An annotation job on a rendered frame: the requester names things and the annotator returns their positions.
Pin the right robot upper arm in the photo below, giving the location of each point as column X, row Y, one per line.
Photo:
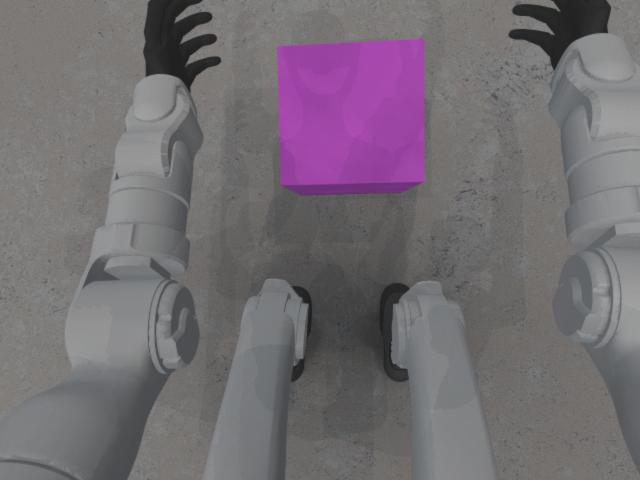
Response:
column 597, row 303

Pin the right robot thigh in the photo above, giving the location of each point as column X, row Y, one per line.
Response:
column 450, row 434

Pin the right robot hand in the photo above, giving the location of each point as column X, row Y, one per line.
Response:
column 578, row 18

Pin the right robot shin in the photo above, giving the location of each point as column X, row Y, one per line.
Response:
column 430, row 287

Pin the left robot hand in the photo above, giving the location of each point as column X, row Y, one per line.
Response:
column 162, row 52

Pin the robot right forearm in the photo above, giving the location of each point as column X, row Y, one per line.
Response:
column 596, row 104

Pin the left robot upper arm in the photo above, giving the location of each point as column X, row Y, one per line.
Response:
column 124, row 339

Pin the robot left forearm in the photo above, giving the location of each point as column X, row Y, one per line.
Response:
column 150, row 192

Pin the carton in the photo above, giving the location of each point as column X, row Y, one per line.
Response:
column 351, row 117

